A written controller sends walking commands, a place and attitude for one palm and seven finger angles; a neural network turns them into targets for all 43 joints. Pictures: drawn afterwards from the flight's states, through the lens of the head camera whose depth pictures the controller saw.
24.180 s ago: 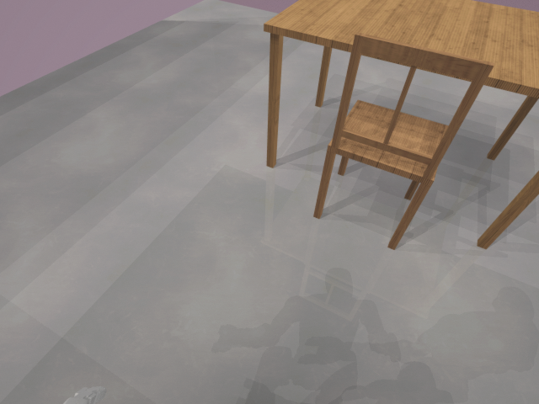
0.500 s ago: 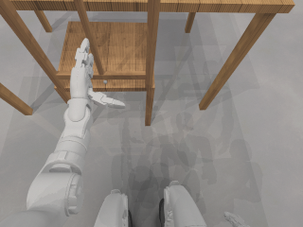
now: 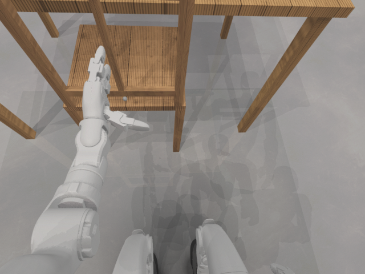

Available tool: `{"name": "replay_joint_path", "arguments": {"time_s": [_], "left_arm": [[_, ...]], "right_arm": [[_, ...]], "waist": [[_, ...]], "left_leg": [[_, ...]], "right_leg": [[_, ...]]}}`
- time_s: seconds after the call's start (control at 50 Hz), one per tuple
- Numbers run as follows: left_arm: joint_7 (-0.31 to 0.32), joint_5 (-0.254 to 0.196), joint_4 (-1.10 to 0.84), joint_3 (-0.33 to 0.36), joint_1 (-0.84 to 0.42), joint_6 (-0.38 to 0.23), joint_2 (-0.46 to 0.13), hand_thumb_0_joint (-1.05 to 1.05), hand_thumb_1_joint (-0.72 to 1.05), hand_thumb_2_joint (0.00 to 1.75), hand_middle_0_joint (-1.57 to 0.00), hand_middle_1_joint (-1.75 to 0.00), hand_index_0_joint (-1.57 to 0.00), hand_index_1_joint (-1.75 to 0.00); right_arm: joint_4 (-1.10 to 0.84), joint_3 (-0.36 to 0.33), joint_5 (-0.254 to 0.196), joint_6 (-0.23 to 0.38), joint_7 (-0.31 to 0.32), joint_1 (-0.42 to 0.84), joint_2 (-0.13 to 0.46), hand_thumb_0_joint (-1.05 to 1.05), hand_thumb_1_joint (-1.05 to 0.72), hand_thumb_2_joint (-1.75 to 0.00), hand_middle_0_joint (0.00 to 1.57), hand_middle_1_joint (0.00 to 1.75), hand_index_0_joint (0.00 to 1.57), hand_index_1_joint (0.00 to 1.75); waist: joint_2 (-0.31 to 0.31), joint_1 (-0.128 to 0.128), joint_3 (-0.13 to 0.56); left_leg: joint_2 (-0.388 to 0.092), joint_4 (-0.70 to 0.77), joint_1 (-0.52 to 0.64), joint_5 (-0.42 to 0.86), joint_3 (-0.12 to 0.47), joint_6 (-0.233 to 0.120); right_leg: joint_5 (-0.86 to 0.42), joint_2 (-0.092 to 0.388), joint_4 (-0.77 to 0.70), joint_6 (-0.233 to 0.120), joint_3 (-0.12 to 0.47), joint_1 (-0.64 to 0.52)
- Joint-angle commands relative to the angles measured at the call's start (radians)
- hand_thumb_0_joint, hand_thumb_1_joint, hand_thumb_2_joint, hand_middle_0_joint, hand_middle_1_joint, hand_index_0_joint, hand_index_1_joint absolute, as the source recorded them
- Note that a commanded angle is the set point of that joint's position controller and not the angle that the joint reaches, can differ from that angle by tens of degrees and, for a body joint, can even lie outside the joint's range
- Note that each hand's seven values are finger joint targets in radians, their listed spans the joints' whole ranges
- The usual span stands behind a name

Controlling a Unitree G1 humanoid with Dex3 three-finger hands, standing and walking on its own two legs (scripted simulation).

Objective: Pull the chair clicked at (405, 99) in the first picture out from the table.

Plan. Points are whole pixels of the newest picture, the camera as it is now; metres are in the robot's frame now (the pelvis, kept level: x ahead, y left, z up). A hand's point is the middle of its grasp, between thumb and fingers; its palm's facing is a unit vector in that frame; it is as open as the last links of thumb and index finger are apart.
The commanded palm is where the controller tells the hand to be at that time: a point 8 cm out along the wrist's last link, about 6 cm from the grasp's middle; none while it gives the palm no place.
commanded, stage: hook a spindle and tug to test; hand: left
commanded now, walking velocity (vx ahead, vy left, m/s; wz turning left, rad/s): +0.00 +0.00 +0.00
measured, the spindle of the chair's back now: (110, 52) +0.62 +0.13 +0.02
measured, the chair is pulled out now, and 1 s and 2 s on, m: -0.12 -0.12 -0.12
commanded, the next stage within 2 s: open the thumb and straighten the fingers in 1.52 s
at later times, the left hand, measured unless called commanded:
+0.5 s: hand (129, 96) +0.49 +0.08 +0.02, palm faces -0.02 -1.00 -0.04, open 13.6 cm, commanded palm +0.46 +0.13 +0.03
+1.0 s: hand (130, 100) +0.48 +0.08 +0.03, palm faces -0.03 -1.00 -0.03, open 4.7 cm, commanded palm +0.45 +0.14 +0.03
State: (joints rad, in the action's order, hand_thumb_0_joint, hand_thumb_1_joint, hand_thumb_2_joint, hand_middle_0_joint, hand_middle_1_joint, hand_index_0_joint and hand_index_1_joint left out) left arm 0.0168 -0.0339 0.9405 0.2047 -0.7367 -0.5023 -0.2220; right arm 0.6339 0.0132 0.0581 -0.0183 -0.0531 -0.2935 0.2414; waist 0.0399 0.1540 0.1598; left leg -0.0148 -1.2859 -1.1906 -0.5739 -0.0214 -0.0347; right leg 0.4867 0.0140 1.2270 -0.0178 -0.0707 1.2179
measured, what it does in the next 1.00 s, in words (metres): stands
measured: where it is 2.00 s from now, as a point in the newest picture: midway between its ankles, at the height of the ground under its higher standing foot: outside the picture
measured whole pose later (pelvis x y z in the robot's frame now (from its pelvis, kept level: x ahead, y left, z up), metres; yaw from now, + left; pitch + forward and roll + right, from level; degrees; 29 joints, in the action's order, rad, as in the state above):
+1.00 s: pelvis +0.00 +0.00 +0.00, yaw +0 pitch +27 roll -2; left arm 0.04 -0.02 0.94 0.19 -0.73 -0.51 -0.20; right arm 0.62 0.01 0.06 -0.03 -0.06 -0.28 0.24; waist 0.04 0.15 0.16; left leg -0.02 -1.29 -1.19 -0.58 -0.02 -0.03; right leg 0.49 0.01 1.24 -0.02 -0.07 1.22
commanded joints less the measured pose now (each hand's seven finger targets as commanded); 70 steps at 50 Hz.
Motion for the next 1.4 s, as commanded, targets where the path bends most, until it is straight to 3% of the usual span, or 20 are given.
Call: {"name": "replay_joint_path", "arguments": {"time_s": [0.0,0.16,0.2,0.24,0.3,0.34,0.4,0.5,0.64,0.8,0.82,0.9,0.98,1.0,1.04,1.1,1.2,1.3,1.32,1.38], "left_arm": [[0.008,0.002,-0.165,0.009,-0.408,-0.067,-0.118,0.0,-0.5,0.3,-0.06,-0.08,-0.06,-0.08],[0.019,0.01,-0.207,0.017,-0.445,-0.086,-0.128,0.0,-0.5,0.3,-0.2,-0.52,-0.2,-0.52],[0.019,0.009,-0.214,-0.017,-0.424,-0.077,-0.087,0.0,-0.5,0.3,-0.24,-0.63,-0.24,-0.63],[0.023,0.008,-0.214,0.008,-0.386,-0.065,-0.113,0.0,-0.5,0.3,-0.27,-0.74,-0.27,-0.74],[0.03,0.011,-0.196,-0.011,-0.374,-0.047,-0.088,0.0,-0.5,0.3,-0.32,-0.9,-0.32,-0.9],[0.039,0.012,-0.19,0.012,-0.408,-0.048,-0.112,0.0,-0.39,0.35,-0.36,-1.01,-0.36,-1.01],[0.045,0.014,-0.235,0.038,-0.454,-0.073,-0.153,0.0,-0.22,0.42,-0.41,-1.18,-0.41,-1.18],[0.022,0.011,-0.195,0.004,-0.387,-0.067,-0.108,0.0,0.06,0.54,-0.5,-1.45,-0.5,-1.45],[0.011,-0.007,-0.241,0.015,-0.363,-0.058,-0.119,0.0,0.45,0.71,-0.5,-1.45,-0.5,-1.45],[0.026,0.004,-0.209,-0.016,-0.389,-0.075,-0.085,0.0,0.9,0.9,-0.5,-1.45,-0.5,-1.45],[0.028,0.006,-0.215,-0.023,-0.407,-0.078,-0.079,0.0,0.9,0.9,-0.5,-1.45,-0.5,-1.45],[0.032,0.008,-0.194,0.025,-0.353,-0.075,-0.128,0.0,0.9,0.9,-0.5,-1.45,-0.5,-1.45],[0.027,0.002,-0.203,0.022,-0.353,-0.07,-0.12,0.0,0.9,0.9,-0.5,-1.45,-0.5,-1.45],[0.026,0.001,-0.236,0.035,-0.351,-0.077,-0.142,0.0,0.9,0.9,-0.5,-1.45,-0.5,-1.45],[0.018,-0.007,-0.28,0.016,-0.335,-0.08,-0.122,0.0,0.9,0.9,-0.5,-1.45,-0.5,-1.45],[0.006,-0.013,-0.282,-0.035,-0.297,-0.07,-0.068,0.0,0.9,0.9,-0.5,-1.45,-0.5,-1.45],[0.009,-0.02,-0.292,-0.047,-0.321,-0.066,-0.059,0.0,0.9,0.9,-0.5,-1.45,-0.5,-1.45],[0.023,-0.01,-0.283,-0.032,-0.263,-0.073,-0.073,0.0,0.9,0.9,-0.5,-1.45,-0.5,-1.45],[0.021,-0.009,-0.301,-0.064,-0.265,-0.074,-0.04,0.0,0.9,0.9,-0.5,-1.45,-0.5,-1.45],[0.024,-0.015,-0.33,-0.036,-0.204,-0.071,-0.064,0.0,0.9,0.9,-0.5,-1.45,-0.5,-1.45]], "right_arm": [[-0.063,-0.056,-0.005,0.02,0.013,-0.14,0.157,0.0,-0.9,-0.9,0.2,0.3,0.2,0.3],[-0.074,-0.057,0.001,0.01,0.01,-0.131,0.155,0.0,-0.9,-0.9,0.2,0.3,0.2,0.3],[-0.079,-0.059,0.0,0.007,0.005,-0.135,0.151,0.0,-0.9,-0.9,0.2,0.3,0.2,0.3],[-0.079,-0.061,-0.003,0.001,0.006,-0.135,0.154,0.0,-0.9,-0.9,0.2,0.3,0.2,0.3],[-0.082,-0.058,-0.006,-0.003,0.006,-0.137,0.15,0.0,-0.9,-0.9,0.2,0.3,0.2,0.3],[-0.075,-0.055,-0.005,-0.003,0.009,-0.135,0.151,0.0,-0.9,-0.9,0.2,0.3,0.2,0.3],[-0.078,-0.053,0.001,0.008,0.014,-0.133,0.148,0.0,-0.9,-0.9,0.2,0.3,0.2,0.3],[-0.075,-0.054,-0.001,0.01,0.007,-0.139,0.145,0.0,-0.9,-0.9,0.2,0.3,0.2,0.3],[-0.08,-0.058,-0.008,0.011,0.01,-0.136,0.148,0.0,-0.9,-0.9,0.2,0.3,0.2,0.3],[-0.068,-0.059,-0.004,0.017,0.01,-0.135,0.151,0.0,-0.9,-0.9,0.2,0.3,0.2,0.3],[-0.065,-0.059,-0.004,0.017,0.009,-0.13,0.151,0.0,-0.9,-0.9,0.2,0.3,0.2,0.3],[-0.079,-0.056,-0.003,0.013,0.009,-0.13,0.153,0.0,-0.9,-0.9,0.2,0.3,0.2,0.3],[-0.086,-0.054,-0.006,0.01,0.01,-0.119,0.148,0.0,-0.9,-0.9,0.2,0.3,0.2,0.3],[-0.096,-0.054,-0.006,0.014,0.011,-0.117,0.151,0.0,-0.9,-0.9,0.2,0.3,0.2,0.3],[-0.097,-0.056,-0.009,0.016,0.01,-0.112,0.147,0.0,-0.9,-0.9,0.2,0.3,0.2,0.3],[-0.098,-0.057,-0.013,0.018,0.01,-0.113,0.146,0.0,-0.9,-0.9,0.2,0.3,0.2,0.3],[-0.085,-0.059,-0.016,0.023,0.016,-0.107,0.152,0.0,-0.9,-0.9,0.2,0.3,0.2,0.3],[-0.087,-0.059,-0.012,0.027,0.017,-0.102,0.151,0.0,-0.9,-0.9,0.2,0.3,0.2,0.3],[-0.089,-0.058,-0.012,0.027,0.015,-0.094,0.147,0.0,-0.9,-0.9,0.2,0.3,0.2,0.3],[-0.099,-0.061,-0.012,0.022,0.013,-0.091,0.148,0.0,-0.9,-0.9,0.2,0.3,0.2,0.3]], "waist": [[0.031,0.038,0.484],[0.072,0.026,0.561],[0.058,0.037,0.577],[0.05,0.022,0.567],[0.007,0.033,0.52],[0.007,0.033,0.495],[0.036,0.03,0.545],[0.028,0.034,0.537],[0.033,0.018,0.543],[0.027,0.035,0.499],[0.052,0.035,0.512],[0.015,0.014,0.527],[-0.017,0.019,0.5],[0.006,0.008,0.531],[0.029,0.003,0.564],[0.016,0.014,0.528],[0.026,0.021,0.481],[0.009,0.004,0.486],[0.042,0.004,0.495],[0.011,-0.016,0.527]], "left_leg": [[0.011,0.151,0.3,0.372,0.072,0.022],[0.01,0.134,0.345,0.418,0.077,0.028],[0.005,0.134,0.37,0.453,0.083,0.029],[0.007,0.136,0.345,0.448,0.074,0.029],[0.009,0.143,0.306,0.412,0.071,0.022],[0.012,0.142,0.275,0.375,0.065,0.019],[0.019,0.132,0.269,0.372,0.055,0.016],[0.015,0.133,0.281,0.405,0.054,0.018],[0.016,0.145,0.287,0.401,0.051,0.02],[0.013,0.145,0.308,0.381,0.066,0.021],[0.012,0.143,0.318,0.381,0.065,0.023],[0.02,0.146,0.278,0.373,0.056,0.02],[0.022,0.146,0.228,0.323,0.042,0.013],[0.023,0.145,0.243,0.337,0.045,0.014],[0.02,0.148,0.287,0.367,0.045,0.018],[0.015,0.156,0.306,0.383,0.056,0.02],[0.013,0.164,0.324,0.348,0.067,0.022],[0.015,0.161,0.315,0.372,0.069,0.025],[0.014,0.162,0.336,0.384,0.07,0.028],[0.015,0.162,0.336,0.404,0.063,0.028]], "right_leg": [[-0.276,-0.03,-0.13,-0.008,0.046,-0.293],[-0.298,-0.028,-0.112,-0.01,0.047,-0.285],[-0.323,-0.03,-0.11,-0.009,0.041,-0.286],[-0.336,-0.029,-0.116,-0.008,0.047,-0.314],[-0.325,-0.031,-0.124,-0.006,0.047,-0.321],[-0.299,-0.029,-0.129,-0.004,0.051,-0.318],[-0.317,-0.028,-0.123,-0.005,0.066,-0.35],[-0.349,-0.03,-0.125,-0.007,0.06,-0.357],[-0.351,-0.028,-0.134,-0.007,0.063,-0.375],[-0.298,-0.03,-0.129,-0.008,0.049,-0.306],[-0.293,-0.028,-0.13,-0.007,0.051,-0.295],[-0.31,-0.029,-0.129,-0.009,0.059,-0.356],[-0.291,-0.029,-0.144,-0.004,0.07,-0.382],[-0.303,-0.028,-0.134,-0.007,0.072,-0.388],[-0.323,-0.028,-0.136,-0.008,0.07,-0.392],[-0.323,-0.03,-0.136,-0.008,0.058,-0.365],[-0.262,-0.028,-0.144,-0.009,0.047,-0.308],[-0.284,-0.028,-0.129,-0.011,0.044,-0.323],[-0.287,-0.025,-0.127,-0.011,0.044,-0.311],[-0.314,-0.026,-0.129,-0.012,0.047,-0.357]]}}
